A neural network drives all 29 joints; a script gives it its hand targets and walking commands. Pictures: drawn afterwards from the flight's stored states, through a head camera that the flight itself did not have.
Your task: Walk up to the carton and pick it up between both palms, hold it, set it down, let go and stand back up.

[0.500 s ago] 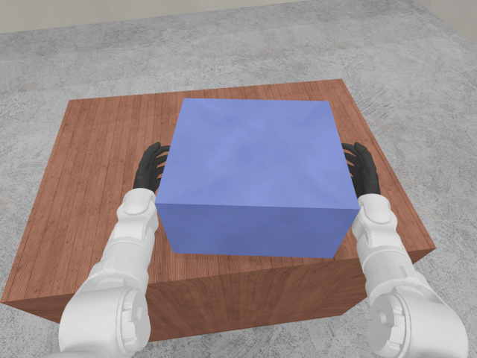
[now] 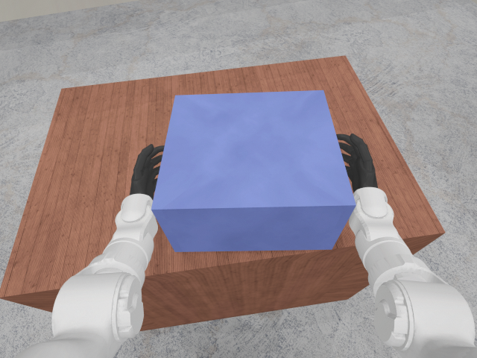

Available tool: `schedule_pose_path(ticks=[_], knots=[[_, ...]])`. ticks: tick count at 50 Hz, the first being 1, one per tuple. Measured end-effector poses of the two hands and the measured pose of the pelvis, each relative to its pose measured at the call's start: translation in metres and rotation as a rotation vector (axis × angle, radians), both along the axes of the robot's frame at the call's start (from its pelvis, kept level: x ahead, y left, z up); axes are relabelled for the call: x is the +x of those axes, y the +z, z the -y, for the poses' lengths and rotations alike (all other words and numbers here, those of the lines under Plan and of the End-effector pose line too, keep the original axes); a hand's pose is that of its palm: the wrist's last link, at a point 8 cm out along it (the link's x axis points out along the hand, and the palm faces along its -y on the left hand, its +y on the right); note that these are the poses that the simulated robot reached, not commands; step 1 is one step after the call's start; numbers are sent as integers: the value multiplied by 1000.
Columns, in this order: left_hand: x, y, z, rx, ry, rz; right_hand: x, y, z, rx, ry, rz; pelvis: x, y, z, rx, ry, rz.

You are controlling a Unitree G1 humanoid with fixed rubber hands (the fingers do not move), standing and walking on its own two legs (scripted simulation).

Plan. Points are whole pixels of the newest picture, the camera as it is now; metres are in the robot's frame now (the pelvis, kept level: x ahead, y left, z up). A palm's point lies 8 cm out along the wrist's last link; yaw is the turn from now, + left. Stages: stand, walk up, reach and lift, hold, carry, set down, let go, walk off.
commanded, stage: set down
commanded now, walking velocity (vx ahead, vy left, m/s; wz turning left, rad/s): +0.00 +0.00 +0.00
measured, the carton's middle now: (250, 169) +0.46 +0.02 +0.00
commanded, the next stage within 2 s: none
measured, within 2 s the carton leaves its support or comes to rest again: rests again in 0.30 s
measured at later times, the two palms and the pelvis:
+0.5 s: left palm (141, 193) +0.39 +0.22 +0.01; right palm (359, 191) +0.40 -0.17 +0.02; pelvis -0.03 +0.02 -0.01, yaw -2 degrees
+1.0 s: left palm (133, 178) +0.42 +0.23 +0.03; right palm (365, 176) +0.43 -0.18 +0.03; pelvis -0.03 +0.03 -0.02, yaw -5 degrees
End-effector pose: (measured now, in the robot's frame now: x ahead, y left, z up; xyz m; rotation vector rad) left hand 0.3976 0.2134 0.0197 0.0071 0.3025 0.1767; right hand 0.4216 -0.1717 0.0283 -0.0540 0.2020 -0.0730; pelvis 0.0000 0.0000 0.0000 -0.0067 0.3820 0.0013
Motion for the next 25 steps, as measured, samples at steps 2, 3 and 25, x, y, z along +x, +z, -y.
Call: schedule_pose_path(ticks=[2, 3, 25], knots=[[0, 0, -1, -2, -6, -1, -2, 1, -1, 0, -5, -2, -3, -1, -1, 0, 0, 1], [0, 0, -2, -2, -9, -2, -2, 2, -2, 1, -8, -3, -4, -1, -1, 0, 0, 1], [-3, -7, -6, 14, -39, 39, -17, -9, -5, 36, -38, 10, -32, -7, -23, -26, -31, -35]])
